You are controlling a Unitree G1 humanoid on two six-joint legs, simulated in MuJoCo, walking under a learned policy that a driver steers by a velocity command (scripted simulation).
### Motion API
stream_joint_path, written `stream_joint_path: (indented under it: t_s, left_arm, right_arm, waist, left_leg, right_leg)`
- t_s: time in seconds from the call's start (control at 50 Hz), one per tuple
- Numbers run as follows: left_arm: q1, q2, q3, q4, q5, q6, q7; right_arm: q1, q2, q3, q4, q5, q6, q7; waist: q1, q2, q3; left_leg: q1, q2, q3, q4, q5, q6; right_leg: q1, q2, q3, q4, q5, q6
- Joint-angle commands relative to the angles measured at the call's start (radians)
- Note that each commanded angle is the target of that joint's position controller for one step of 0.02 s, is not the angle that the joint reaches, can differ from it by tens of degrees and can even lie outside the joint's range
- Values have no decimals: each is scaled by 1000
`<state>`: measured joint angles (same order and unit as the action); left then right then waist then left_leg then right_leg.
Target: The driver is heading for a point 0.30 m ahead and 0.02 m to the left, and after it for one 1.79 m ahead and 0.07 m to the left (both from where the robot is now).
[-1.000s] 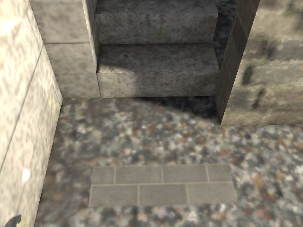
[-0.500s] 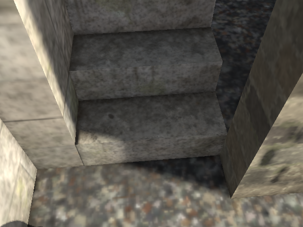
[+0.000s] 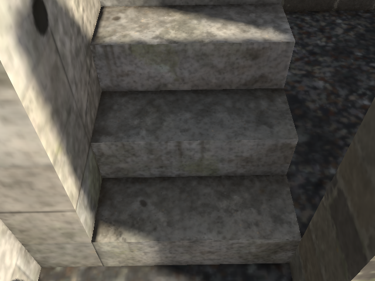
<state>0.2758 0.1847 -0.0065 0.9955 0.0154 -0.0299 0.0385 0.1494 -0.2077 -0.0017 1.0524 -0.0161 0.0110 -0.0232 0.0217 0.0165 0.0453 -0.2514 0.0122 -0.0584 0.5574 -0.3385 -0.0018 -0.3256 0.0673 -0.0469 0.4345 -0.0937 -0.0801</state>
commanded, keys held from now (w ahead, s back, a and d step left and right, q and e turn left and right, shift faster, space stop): shift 1.00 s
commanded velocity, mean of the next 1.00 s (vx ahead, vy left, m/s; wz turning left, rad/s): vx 0.01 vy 0.00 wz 0.00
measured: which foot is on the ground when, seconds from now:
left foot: down 0.00-1.00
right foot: down 0.00-1.00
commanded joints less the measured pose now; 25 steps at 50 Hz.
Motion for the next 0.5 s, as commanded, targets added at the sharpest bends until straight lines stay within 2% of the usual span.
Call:
stream_joint_path:
  t_s: [0.02, 0.04, 0.06, 0.08, 0.12, 0.16, 0.2, 0.22, 0.26, 0.3, 0.32, 0.38, 0.4, 0.44, 0.46, 0.5]
  left_arm:
    - [-49, 117, 25, -44, -11, 4, 3]
    - [-44, 115, 29, -39, -16, 12, 2]
    - [-75, 190, 55, -47, 2, 9, 11]
    - [-61, 164, 52, -35, 17, 6, 15]
    - [-8, 103, 44, -7, 9, 7, 20]
    - [7, 89, 41, 7, 13, 12, 20]
    - [0, 106, 44, 11, 14, 16, 20]
    - [-11, 111, 46, 10, 6, 22, 25]
    - [-27, 108, 45, 8, 1, 27, 31]
    - [-33, 111, 46, 13, 2, 27, 33]
    - [-41, 113, 46, 16, -1, 28, 29]
    - [-46, 109, 45, 22, -2, 31, 26]
    - [-67, 116, 48, 24, -2, 29, 25]
    - [-73, 113, 48, 29, -5, 28, 24]
    - [-71, 114, 51, 38, -7, 32, 26]
    - [-73, 114, 53, 47, -7, 36, 28]
  right_arm:
    - [139, -73, -8, 18, -10, 0, -8]
    - [116, -95, -11, 16, -3, -9, -9]
    - [39, -164, -32, -5, 3, -6, -21]
    - [55, -129, -24, -9, -8, -13, -24]
    - [71, -100, -21, -2, -5, -28, -20]
    - [70, -75, -14, -5, 0, -40, -17]
    - [66, -80, -13, -14, 1, -47, -13]
    - [67, -87, -14, -24, 0, -49, -9]
    - [71, -82, -11, -31, 7, -59, -5]
    - [82, -90, -11, -30, 9, -68, -1]
    - [92, -92, -11, -30, 2, -72, -2]
    - [105, -94, -9, -33, 3, -75, 0]
    - [110, -72, -2, -34, -9, -76, 2]
    - [121, -81, -2, -32, -8, -77, 4]
    - [118, -85, -2, -30, -18, -74, 7]
    - [115, -87, -2, -34, -14, -72, 10]
  waist:
    - [-61, -110, -30]
    - [-40, -59, 17]
    - [-13, -53, 85]
    - [-19, -41, 27]
    - [4, 19, 4]
    - [15, 44, 7]
    - [17, 37, 7]
    - [5, 28, -1]
    - [0, 24, -14]
    - [-2, 19, -20]
    - [-12, 1, -25]
    - [-14, -2, -34]
    - [-29, -9, -28]
    - [-30, -6, -36]
    - [-29, -5, -34]
    - [-27, -8, -43]
  left_leg:
    - [186, 32, -16, -151, 71, 20]
    - [68, 49, -56, -190, -11, 35]
    - [-79, 20, 0, -136, -70, 41]
    - [-90, 29, -6, -171, -70, 40]
    - [-135, 40, -23, -210, -83, 35]
    - [-177, 51, -37, -235, -113, 38]
    - [-179, 49, -37, -239, -95, 37]
    - [-156, 50, -35, -242, -67, 40]
    - [-133, 52, -38, -248, -34, 37]
    - [-116, 48, -34, -244, 12, 36]
    - [-108, 44, -27, -236, 23, 36]
    - [-89, 40, -20, -229, 82, 38]
    - [-76, 36, -5, -225, 85, 33]
    - [-63, 33, -2, -220, 123, 30]
    - [-58, 30, -3, -222, 149, 27]
    - [-44, 31, -1, -219, 190, 27]
  right_leg:
    - [-157, -193, 270, -267, -485, 35]
    - [-97, -157, 231, -256, -425, 58]
    - [-36, -94, 141, -186, -391, 69]
    - [22, -101, 146, -154, -355, 61]
    - [107, -86, 113, -104, -251, 45]
    - [149, -84, 96, -70, -187, 40]
    - [157, -88, 100, -61, -163, 35]
    - [146, -90, 99, -61, -154, 27]
    - [161, -93, 103, -59, -110, 29]
    - [176, -96, 107, -57, -63, 30]
    - [181, -89, 103, -47, -45, 28]
    - [192, -93, 107, -41, 3, 24]
    - [186, -95, 111, -46, 11, 24]
    - [197, -95, 112, -41, 41, 21]
    - [197, -95, 114, -43, 49, 16]
    - [210, -95, 114, -40, 74, 14]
